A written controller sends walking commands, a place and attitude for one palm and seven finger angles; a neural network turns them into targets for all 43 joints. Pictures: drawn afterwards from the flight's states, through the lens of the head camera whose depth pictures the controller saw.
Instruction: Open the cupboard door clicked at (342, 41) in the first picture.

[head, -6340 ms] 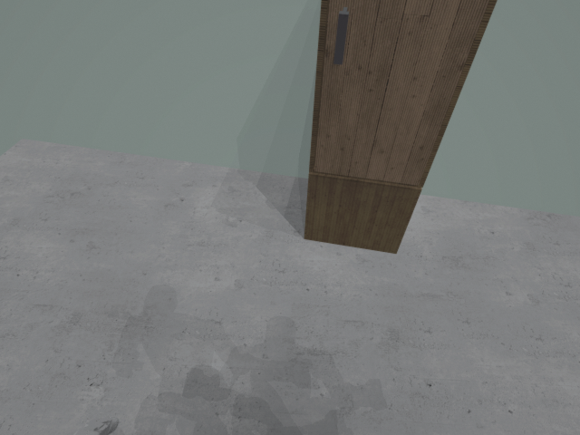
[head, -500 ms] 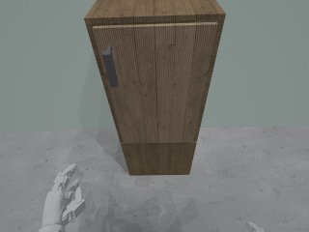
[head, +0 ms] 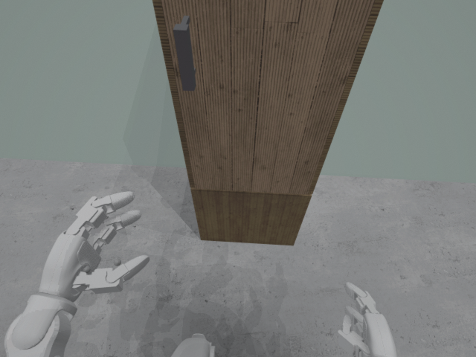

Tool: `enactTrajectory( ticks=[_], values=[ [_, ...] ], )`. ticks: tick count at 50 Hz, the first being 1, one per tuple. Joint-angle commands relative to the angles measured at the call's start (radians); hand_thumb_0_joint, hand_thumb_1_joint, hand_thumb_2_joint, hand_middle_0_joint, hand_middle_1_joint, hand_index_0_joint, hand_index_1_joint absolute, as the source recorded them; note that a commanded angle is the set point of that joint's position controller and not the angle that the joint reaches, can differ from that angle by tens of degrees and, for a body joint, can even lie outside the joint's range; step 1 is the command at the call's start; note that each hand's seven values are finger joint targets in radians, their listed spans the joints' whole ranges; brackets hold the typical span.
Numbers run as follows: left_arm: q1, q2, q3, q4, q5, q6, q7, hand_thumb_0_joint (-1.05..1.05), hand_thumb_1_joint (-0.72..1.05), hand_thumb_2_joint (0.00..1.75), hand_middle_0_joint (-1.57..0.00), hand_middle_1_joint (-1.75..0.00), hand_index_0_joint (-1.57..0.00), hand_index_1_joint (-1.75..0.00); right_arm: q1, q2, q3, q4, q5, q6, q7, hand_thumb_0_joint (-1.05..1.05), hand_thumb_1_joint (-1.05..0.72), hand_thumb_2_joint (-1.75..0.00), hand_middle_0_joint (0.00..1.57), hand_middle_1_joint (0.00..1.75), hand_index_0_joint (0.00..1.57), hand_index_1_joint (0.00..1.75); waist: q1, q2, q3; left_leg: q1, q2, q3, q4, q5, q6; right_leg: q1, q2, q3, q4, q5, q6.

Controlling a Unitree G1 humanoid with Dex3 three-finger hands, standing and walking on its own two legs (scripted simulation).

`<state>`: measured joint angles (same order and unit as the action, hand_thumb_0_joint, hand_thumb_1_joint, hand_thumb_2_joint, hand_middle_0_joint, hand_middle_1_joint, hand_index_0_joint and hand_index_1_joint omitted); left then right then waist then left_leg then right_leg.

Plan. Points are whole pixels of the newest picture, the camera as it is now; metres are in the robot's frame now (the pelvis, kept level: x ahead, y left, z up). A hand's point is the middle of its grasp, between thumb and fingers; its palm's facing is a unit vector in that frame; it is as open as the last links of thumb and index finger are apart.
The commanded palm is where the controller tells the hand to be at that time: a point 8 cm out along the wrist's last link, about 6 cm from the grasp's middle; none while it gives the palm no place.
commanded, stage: raise the hand with hooked fingers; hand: left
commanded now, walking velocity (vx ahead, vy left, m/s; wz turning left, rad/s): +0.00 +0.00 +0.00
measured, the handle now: (187, 54) +0.61 +0.16 +0.19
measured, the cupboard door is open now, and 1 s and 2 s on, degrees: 0 0 0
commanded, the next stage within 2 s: move the hooked fingers beside the handle in 1.40 s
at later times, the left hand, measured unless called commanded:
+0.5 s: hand (64, 202) +0.28 +0.26 +0.15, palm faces +0.06 -1.00 -0.06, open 13.2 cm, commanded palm +0.25 +0.31 +0.15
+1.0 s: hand (47, 141) +0.33 +0.28 +0.21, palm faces +0.05 -1.00 -0.06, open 14.0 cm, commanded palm +0.29 +0.32 +0.21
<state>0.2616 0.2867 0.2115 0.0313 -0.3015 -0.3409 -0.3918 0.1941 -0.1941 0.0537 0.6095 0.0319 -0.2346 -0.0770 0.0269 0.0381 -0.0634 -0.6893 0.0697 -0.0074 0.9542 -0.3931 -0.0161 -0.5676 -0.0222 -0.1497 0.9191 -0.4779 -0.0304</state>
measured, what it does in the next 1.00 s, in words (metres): stands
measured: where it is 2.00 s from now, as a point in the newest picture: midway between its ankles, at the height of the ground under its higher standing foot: outside the picture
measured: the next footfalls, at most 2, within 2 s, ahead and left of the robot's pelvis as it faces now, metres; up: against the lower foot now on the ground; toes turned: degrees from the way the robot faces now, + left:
none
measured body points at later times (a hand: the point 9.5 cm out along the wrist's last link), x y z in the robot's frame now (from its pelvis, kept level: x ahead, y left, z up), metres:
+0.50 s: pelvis +0.02 +0.02 +0.03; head +0.02 +0.02 +0.48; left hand +0.27 +0.32 +0.16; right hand +0.19 -0.22 -0.03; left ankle +0.05 +0.13 -0.69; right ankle +0.00 -0.10 -0.69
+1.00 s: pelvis +0.02 +0.00 +0.05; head +0.01 -0.01 +0.50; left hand +0.32 +0.33 +0.22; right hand +0.20 -0.23 -0.03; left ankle +0.05 +0.13 -0.69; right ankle +0.00 -0.10 -0.69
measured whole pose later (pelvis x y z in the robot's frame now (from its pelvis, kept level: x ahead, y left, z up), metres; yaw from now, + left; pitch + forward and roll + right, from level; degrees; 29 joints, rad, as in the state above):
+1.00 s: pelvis +0.02 +0.00 +0.05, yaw -1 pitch -1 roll +0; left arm -0.20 0.48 0.44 0.31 -0.33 0.09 -0.45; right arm 0.24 -0.27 0.08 0.62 0.08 -0.21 -0.12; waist 0.04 0.05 -0.02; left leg -0.28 0.04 0.05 0.53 -0.24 -0.01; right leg -0.18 -0.02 -0.11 0.51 -0.31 -0.01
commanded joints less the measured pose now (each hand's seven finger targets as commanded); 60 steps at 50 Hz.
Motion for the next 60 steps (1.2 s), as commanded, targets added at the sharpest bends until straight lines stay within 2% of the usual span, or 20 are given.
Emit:
enactTrajectory(
  ticks=[1,3,4,7,12,15,18,21,23,26,31,32,38,39,45,47,48,53,56,60],
  values=[
    [0.05,0.185,0.217,-0.156,-0.084,0.119,0.033,0.0,0.06,0.54,-0.26,-0.84,-0.26,-0.84,-0.073,-0.162,-0.082,-0.201,0.018,-0.043,-0.028,0.0,-0.9,-0.9,0.2,0.3,0.2,0.3,0.037,-0.039,-0.229,0.211,-0.065,-0.004,-0.21,0.184,0.041,0.152,0.009,0.13,-0.263,0.201,0.034],
    [0.029,0.192,0.258,-0.196,-0.106,0.118,0.083,0.0,0.01,0.52,-0.26,-0.87,-0.26,-0.87,-0.079,-0.152,-0.074,-0.202,0.012,-0.047,-0.025,0.0,-0.9,-0.9,0.2,0.3,0.2,0.3,0.053,-0.052,-0.205,0.225,-0.062,-0.013,-0.24,0.212,0.037,0.17,0.022,0.105,-0.26,0.237,0.03],
    [0.014,0.182,0.254,-0.222,-0.102,0.102,0.105,0.0,-0.01,0.51,-0.27,-0.88,-0.27,-0.88,-0.061,-0.153,-0.075,-0.203,0.012,-0.05,-0.02,0.0,-0.9,-0.9,0.2,0.3,0.2,0.3,0.043,-0.063,-0.197,0.236,-0.061,-0.011,-0.255,0.213,0.037,0.152,0.029,0.09,-0.259,0.242,0.031],
    [-0.049,0.147,0.191,-0.25,-0.063,0.039,0.143,0.0,-0.08,0.48,-0.27,-0.93,-0.27,-0.93,-0.026,-0.166,-0.077,-0.177,0.008,-0.07,-0.009,0.0,-0.9,-0.9,0.2,0.3,0.2,0.3,0.001,-0.009,-0.141,0.274,-0.055,-0.006,-0.276,0.182,0.036,0.086,0.04,0.073,-0.265,0.203,0.029],
    [-0.156,0.171,0.13,-0.215,-0.031,0.022,0.09,0.0,-0.2,0.43,-0.28,-1.0,-0.28,-1.0,0.006,-0.197,-0.08,-0.145,0.019,-0.101,-0.014,0.0,-0.9,-0.9,0.2,0.3,0.2,0.3,-0.038,0.018,-0.12,0.311,-0.052,-0.01,-0.305,0.118,0.042,0.08,0.035,0.086,-0.307,0.144,0.026],
    [-0.233,0.242,0.173,-0.218,-0.034,0.061,0.063,0.0,-0.27,0.4,-0.28,-1.05,-0.28,-1.05,-0.006,-0.204,-0.076,-0.142,0.026,-0.108,-0.028,0.0,-0.9,-0.9,0.2,0.3,0.2,0.3,-0.021,0.059,-0.134,0.35,-0.054,-0.019,-0.34,0.106,0.043,0.122,0.032,0.087,-0.331,0.138,0.019],
    [-0.258,0.301,0.253,-0.225,-0.049,0.092,0.072,0.0,-0.34,0.37,-0.29,-1.1,-0.29,-1.1,-0.009,-0.204,-0.071,-0.141,0.023,-0.107,-0.035,0.0,-0.9,-0.9,0.2,0.3,0.2,0.3,0.006,0.056,-0.168,0.4,-0.054,-0.028,-0.365,0.184,0.041,0.188,0.039,0.074,-0.338,0.217,0.012],
    [-0.303,0.285,0.265,-0.215,-0.063,0.118,0.086,0.0,-0.41,0.34,-0.29,-1.14,-0.29,-1.14,-0.029,-0.192,-0.062,-0.144,0.026,-0.106,-0.033,0.0,-0.9,-0.9,0.2,0.3,0.2,0.3,0.011,0.085,-0.143,0.431,-0.055,-0.022,-0.39,0.211,0.034,0.201,0.041,0.063,-0.352,0.259,0.013],
    [-0.326,0.282,0.264,-0.152,-0.07,0.152,0.076,0.0,-0.45,0.32,-0.3,-1.17,-0.3,-1.17,-0.024,-0.197,-0.056,-0.142,0.026,-0.098,-0.032,0.0,-0.9,-0.9,0.2,0.3,0.2,0.3,0.012,0.049,-0.101,0.429,-0.054,-0.026,-0.408,0.221,0.033,0.217,0.049,0.06,-0.37,0.278,0.009],
    [-0.39,0.266,0.226,-0.103,-0.057,0.213,0.05,0.0,-0.5,0.3,-0.3,-1.2,-0.3,-1.2,-0.031,-0.199,-0.053,-0.142,0.035,-0.091,-0.036,0.0,-0.9,-0.9,0.2,0.3,0.2,0.3,0.0,0.053,-0.075,0.447,-0.056,-0.019,-0.422,0.223,0.034,0.214,0.044,0.064,-0.392,0.299,0.014],
    [-0.493,0.316,0.235,-0.101,-0.042,0.287,0.009,0.0,-0.5,0.3,-0.3,-1.2,-0.3,-1.2,-0.034,-0.202,-0.045,-0.156,0.037,-0.076,-0.042,0.0,-0.9,-0.9,0.2,0.3,0.2,0.3,0.002,0.023,-0.127,0.507,-0.057,-0.022,-0.437,0.281,0.041,0.262,0.044,0.067,-0.417,0.358,0.014],
    [-0.522,0.336,0.25,-0.119,-0.039,0.289,0.009,0.0,-0.5,0.3,-0.3,-1.2,-0.3,-1.2,-0.04,-0.2,-0.043,-0.156,0.037,-0.073,-0.044,0.0,-0.9,-0.9,0.2,0.3,0.2,0.3,0.002,0.046,-0.139,0.522,-0.058,-0.022,-0.44,0.288,0.041,0.267,0.045,0.069,-0.422,0.359,0.013],
    [-0.649,0.428,0.335,-0.089,-0.052,0.278,0.009,0.0,-0.5,0.3,-0.3,-1.2,-0.3,-1.2,-0.053,-0.196,-0.03,-0.141,0.033,-0.06,-0.051,0.0,-0.9,-0.9,0.2,0.3,0.2,0.3,0.01,0.039,-0.149,0.571,-0.065,-0.017,-0.461,0.322,0.042,0.32,0.049,0.079,-0.464,0.394,0.01],
    [-0.675,0.428,0.333,-0.074,-0.047,0.285,0.005,0.0,-0.5,0.3,-0.3,-1.2,-0.3,-1.2,-0.06,-0.193,-0.028,-0.141,0.036,-0.058,-0.052,0.0,-0.9,-0.9,0.2,0.3,0.2,0.3,0.007,0.076,-0.142,0.574,-0.066,-0.016,-0.469,0.322,0.041,0.318,0.044,0.08,-0.469,0.398,0.008],
    [-0.753,0.436,0.293,0.068,-0.04,0.371,-0.047,0.0,-0.5,0.3,-0.3,-1.2,-0.3,-1.2,-0.064,-0.201,-0.027,-0.14,0.051,-0.04,-0.06,0.0,-0.9,-0.9,0.2,0.3,0.2,0.3,0.0,0.052,-0.109,0.57,-0.072,-0.009,-0.485,0.297,0.047,0.317,0.035,0.09,-0.501,0.4,0.013],
    [-0.7,0.409,0.278,0.101,-0.043,0.391,-0.062,0.0,-0.5,0.3,-0.3,-1.2,-0.3,-1.2,-0.06,-0.203,-0.031,-0.15,0.051,-0.036,-0.055,0.0,-0.9,-0.9,0.2,0.3,0.2,0.3,0.005,0.026,-0.12,0.57,-0.073,-0.008,-0.48,0.321,0.049,0.324,0.033,0.088,-0.493,0.43,0.013],
    [-0.657,0.414,0.293,0.118,-0.05,0.397,-0.067,0.0,-0.5,0.3,-0.3,-1.2,-0.3,-1.2,-0.052,-0.203,-0.034,-0.154,0.05,-0.032,-0.049,0.0,-0.9,-0.9,0.2,0.3,0.2,0.3,0.015,-0.018,-0.131,0.563,-0.074,-0.004,-0.474,0.336,0.05,0.343,0.033,0.091,-0.492,0.454,0.015],
    [-0.672,0.464,0.35,0.04,-0.067,0.368,-0.053,0.0,-0.5,0.3,-0.3,-1.2,-0.3,-1.2,-0.065,-0.203,-0.038,-0.171,0.048,-0.026,-0.033,0.0,-0.9,-0.9,0.2,0.3,0.2,0.3,0.027,-0.028,-0.144,0.548,-0.076,0.008,-0.463,0.34,0.05,0.35,0.027,0.11,-0.486,0.471,0.024],
    [-0.701,0.476,0.377,-0.016,-0.056,0.325,-0.018,0.0,-0.5,0.3,-0.3,-1.2,-0.3,-1.2,-0.058,-0.196,-0.043,-0.171,0.042,-0.032,-0.033,0.0,-0.9,-0.9,0.2,0.3,0.2,0.3,0.022,0.02,-0.181,0.579,-0.075,0.018,-0.465,0.356,0.053,0.356,0.029,0.111,-0.481,0.483,0.025],
    [-0.73,0.459,0.358,-0.033,-0.037,0.302,0.008,0.0,-0.5,0.3,-0.3,-1.2,-0.3,-1.2,-0.055,-0.191,-0.042,-0.158,0.04,-0.037,-0.037,0.0,-0.9,-0.9,0.2,0.3,0.2,0.3,0.013,0.083,-0.152,0.584,-0.076,0.024,-0.474,0.342,0.053,0.349,0.027,0.117,-0.49,0.468,0.023]
  ],
)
